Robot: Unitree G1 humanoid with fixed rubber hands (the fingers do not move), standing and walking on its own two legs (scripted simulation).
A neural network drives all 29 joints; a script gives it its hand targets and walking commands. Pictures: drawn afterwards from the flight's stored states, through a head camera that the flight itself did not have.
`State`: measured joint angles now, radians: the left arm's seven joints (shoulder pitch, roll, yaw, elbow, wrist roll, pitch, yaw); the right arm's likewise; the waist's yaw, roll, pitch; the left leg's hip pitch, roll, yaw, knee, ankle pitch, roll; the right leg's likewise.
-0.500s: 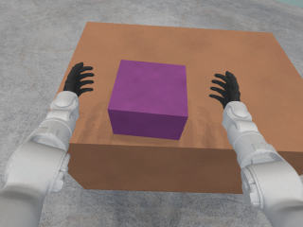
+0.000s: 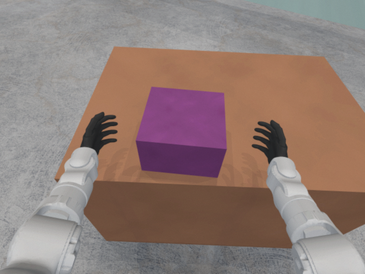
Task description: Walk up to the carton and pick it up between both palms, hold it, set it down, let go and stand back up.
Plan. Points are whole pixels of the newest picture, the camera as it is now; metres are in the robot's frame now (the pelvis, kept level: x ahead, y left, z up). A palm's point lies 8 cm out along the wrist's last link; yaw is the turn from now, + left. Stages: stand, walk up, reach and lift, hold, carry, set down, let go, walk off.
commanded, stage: set down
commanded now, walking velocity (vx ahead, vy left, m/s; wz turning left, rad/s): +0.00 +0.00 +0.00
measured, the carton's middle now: (183, 130) +0.54 -0.03 -0.04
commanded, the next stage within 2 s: none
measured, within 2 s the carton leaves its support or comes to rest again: neither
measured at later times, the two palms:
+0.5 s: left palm (98, 157) +0.40 +0.19 +0.03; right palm (272, 163) +0.37 -0.23 +0.03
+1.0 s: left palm (90, 167) +0.38 +0.20 +0.02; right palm (271, 174) +0.35 -0.23 +0.02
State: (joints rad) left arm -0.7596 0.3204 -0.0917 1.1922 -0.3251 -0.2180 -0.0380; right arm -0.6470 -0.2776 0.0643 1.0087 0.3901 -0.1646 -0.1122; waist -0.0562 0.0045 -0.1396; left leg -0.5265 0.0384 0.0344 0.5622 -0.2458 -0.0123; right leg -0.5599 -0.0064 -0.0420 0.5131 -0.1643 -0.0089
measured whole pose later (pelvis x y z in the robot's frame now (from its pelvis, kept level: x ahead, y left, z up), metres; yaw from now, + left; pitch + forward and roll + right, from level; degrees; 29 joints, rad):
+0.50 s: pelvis +0.00 -0.01 -0.01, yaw +2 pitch +13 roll +0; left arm -0.64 0.31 -0.07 1.08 -0.29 -0.23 -0.04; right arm -0.56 -0.21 -0.01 0.95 0.28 -0.19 -0.09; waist -0.08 -0.01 -0.16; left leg -0.61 0.03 -0.02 0.68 -0.30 -0.03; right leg -0.64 0.00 -0.06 0.66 -0.25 -0.03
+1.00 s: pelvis +0.00 -0.02 -0.01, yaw +2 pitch +11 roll +0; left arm -0.60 0.34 -0.07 1.11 -0.30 -0.25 -0.07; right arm -0.50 -0.19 0.03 0.93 0.28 -0.21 -0.11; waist -0.08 -0.01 -0.13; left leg -0.55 0.03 -0.02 0.63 -0.28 -0.04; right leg -0.59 0.00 -0.06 0.63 -0.23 -0.03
